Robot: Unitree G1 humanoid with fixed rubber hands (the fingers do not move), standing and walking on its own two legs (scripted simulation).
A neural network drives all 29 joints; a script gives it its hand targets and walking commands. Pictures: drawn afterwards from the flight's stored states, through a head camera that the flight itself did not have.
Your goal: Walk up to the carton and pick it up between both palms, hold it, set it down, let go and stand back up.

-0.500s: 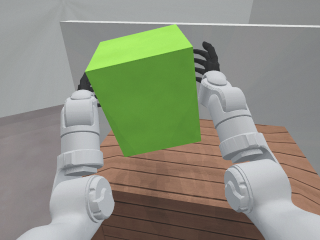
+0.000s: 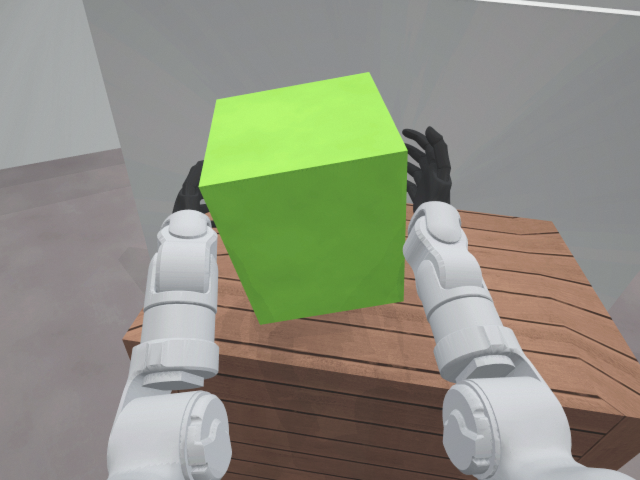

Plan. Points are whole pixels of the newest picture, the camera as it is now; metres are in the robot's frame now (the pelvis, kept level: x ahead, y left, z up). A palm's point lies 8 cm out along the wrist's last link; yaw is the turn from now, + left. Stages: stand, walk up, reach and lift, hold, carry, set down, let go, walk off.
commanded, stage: set down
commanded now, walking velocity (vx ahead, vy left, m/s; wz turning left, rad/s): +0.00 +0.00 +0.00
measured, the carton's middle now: (312, 203) +0.44 -0.04 +0.18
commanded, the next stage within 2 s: none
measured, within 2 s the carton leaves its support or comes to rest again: neither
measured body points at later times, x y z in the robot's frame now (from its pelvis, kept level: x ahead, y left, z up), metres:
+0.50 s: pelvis +0.01 -0.01 +0.00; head -0.05 +0.03 +0.44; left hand +0.41 +0.11 +0.17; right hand +0.37 -0.18 +0.23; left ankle +0.03 +0.11 -0.75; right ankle +0.03 -0.12 -0.75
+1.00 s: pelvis +0.01 +0.01 +0.00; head -0.03 +0.03 +0.45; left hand +0.44 +0.08 +0.15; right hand +0.38 -0.21 +0.20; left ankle +0.03 +0.11 -0.75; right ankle +0.03 -0.12 -0.75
